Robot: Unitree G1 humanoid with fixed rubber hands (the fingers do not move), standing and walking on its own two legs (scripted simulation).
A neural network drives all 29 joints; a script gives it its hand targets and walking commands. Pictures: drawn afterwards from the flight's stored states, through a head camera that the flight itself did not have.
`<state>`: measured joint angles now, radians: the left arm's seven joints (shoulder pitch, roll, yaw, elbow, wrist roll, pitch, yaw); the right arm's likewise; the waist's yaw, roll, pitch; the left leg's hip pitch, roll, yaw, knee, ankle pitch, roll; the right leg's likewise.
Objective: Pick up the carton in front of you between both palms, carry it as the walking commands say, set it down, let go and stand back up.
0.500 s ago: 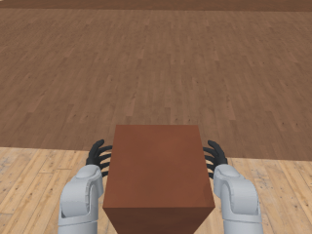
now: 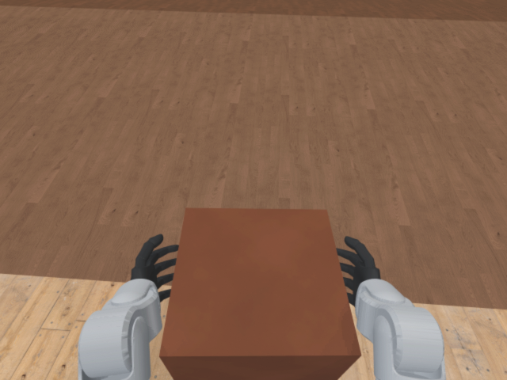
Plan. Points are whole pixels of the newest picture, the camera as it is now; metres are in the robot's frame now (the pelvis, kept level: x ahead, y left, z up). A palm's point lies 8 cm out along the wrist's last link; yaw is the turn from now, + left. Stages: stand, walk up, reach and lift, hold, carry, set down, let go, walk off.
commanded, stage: carry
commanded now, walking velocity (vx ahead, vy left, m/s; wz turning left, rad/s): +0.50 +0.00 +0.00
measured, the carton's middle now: (254, 309) +0.26 +0.01 +0.02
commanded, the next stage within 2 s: none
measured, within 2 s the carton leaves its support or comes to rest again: neither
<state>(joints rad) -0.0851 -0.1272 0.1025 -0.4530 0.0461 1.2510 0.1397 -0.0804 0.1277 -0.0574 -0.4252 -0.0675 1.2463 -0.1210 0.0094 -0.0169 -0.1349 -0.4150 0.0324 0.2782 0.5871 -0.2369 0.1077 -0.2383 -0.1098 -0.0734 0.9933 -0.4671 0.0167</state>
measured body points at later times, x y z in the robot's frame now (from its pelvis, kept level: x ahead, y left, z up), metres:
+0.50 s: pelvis +0.32 -0.03 -0.01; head +0.32 -0.03 +0.44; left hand +0.58 +0.14 +0.11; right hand +0.60 -0.16 +0.10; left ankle +0.11 +0.06 -0.65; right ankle +0.43 -0.09 -0.72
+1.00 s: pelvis +0.62 +0.02 +0.00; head +0.65 +0.03 +0.44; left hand +1.00 +0.17 +0.14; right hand +0.99 -0.13 +0.13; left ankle +0.69 +0.09 -0.72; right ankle +0.47 -0.09 -0.63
